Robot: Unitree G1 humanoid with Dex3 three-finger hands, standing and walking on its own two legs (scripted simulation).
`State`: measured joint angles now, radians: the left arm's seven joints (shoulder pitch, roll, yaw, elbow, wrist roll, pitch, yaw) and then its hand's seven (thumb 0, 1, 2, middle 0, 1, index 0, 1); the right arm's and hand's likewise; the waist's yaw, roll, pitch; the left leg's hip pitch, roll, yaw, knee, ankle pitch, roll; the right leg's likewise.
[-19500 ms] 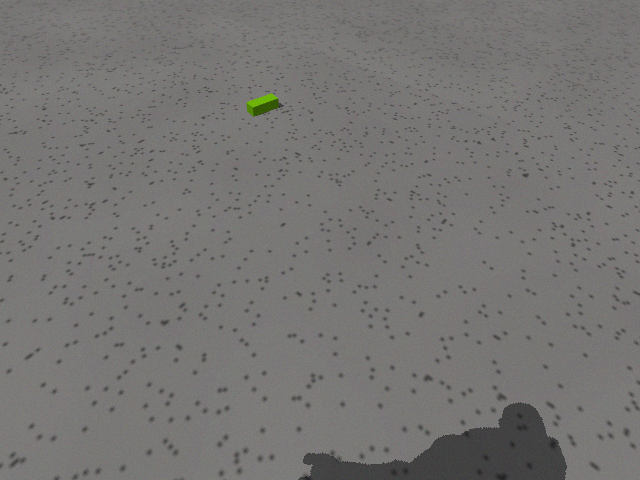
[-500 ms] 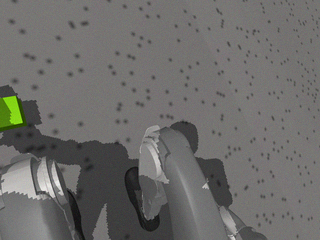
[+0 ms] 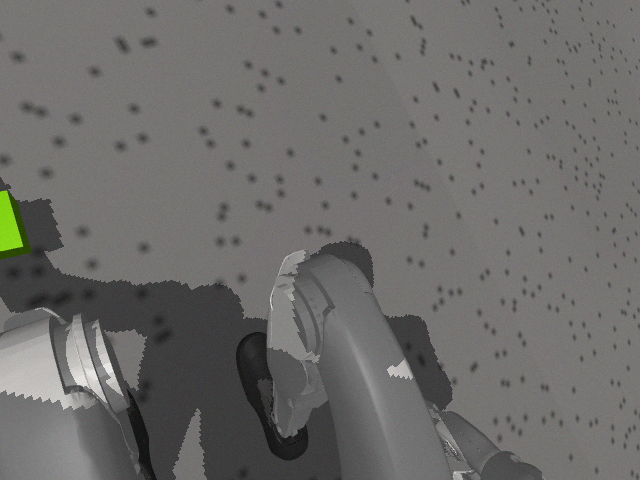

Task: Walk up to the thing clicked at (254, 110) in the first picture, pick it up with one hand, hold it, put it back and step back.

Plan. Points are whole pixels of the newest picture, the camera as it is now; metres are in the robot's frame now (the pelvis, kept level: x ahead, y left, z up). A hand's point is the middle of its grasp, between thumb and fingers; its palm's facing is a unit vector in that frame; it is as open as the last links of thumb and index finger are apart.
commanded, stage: close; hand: left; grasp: from above
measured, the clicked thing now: out of the picture +0.40 +0.32 -0.27
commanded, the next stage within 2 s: none
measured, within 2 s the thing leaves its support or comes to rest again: neither
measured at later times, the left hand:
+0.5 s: hand out of the picture +0.40 +0.33 -0.25, palm faces -0.41 -0.13 -0.90, open 13.0 cm
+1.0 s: hand out of the picture +0.39 +0.33 -0.25, palm faces -0.41 -0.12 -0.90, open 11.3 cm
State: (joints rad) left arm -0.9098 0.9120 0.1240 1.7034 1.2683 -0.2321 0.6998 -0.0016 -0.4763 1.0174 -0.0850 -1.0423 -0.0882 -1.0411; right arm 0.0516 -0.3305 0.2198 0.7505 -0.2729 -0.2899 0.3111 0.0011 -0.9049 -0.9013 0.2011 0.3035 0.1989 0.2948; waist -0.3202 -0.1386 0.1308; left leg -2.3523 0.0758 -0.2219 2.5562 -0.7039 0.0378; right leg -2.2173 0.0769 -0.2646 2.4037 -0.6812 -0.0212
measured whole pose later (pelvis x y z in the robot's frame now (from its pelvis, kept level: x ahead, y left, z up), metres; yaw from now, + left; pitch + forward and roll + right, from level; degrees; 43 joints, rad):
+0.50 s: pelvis +0.00 +0.00 +0.00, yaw -1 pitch +26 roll -14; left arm -0.92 0.91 0.08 1.70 1.25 -0.24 0.72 0.00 -0.34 0.92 -0.17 -0.98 -0.19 -0.97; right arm 0.03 -0.33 0.25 0.74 -0.27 -0.32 0.32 0.00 -0.90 -0.90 0.20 0.30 0.20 0.29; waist -0.31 -0.15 0.14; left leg -2.34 0.08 -0.24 2.56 -0.71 0.03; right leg -2.20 0.08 -0.28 2.39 -0.67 -0.02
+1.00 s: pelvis +0.00 +0.00 +0.00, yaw -1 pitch +25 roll -14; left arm -0.90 0.92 0.07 1.69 1.26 -0.25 0.73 0.00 -0.09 0.71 -0.33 -0.88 -0.38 -0.83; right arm 0.03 -0.33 0.27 0.74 -0.27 -0.32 0.32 0.00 -0.90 -0.90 0.20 0.30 0.20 0.29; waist -0.31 -0.16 0.16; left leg -2.33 0.07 -0.25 2.56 -0.71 0.03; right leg -2.19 0.09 -0.28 2.39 -0.67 -0.02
